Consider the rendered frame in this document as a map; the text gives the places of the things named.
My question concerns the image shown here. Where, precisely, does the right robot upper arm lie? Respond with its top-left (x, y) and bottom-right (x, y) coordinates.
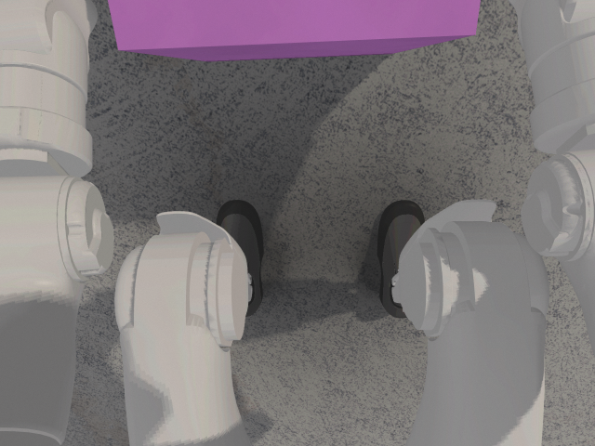
top-left (521, 149), bottom-right (595, 358)

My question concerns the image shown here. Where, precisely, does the left robot foot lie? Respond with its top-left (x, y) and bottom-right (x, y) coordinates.
top-left (217, 200), bottom-right (264, 317)

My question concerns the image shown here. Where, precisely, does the carton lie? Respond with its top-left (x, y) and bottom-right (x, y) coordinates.
top-left (108, 0), bottom-right (481, 62)

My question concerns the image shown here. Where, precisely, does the right robot shin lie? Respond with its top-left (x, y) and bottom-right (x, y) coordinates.
top-left (391, 200), bottom-right (549, 321)

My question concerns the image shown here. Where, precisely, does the left robot upper arm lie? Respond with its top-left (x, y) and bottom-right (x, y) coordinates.
top-left (0, 176), bottom-right (114, 446)

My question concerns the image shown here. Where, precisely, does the robot left forearm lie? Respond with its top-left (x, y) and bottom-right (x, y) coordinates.
top-left (0, 0), bottom-right (98, 177)

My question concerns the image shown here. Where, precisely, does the robot right forearm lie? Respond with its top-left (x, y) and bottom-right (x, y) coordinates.
top-left (508, 0), bottom-right (595, 154)

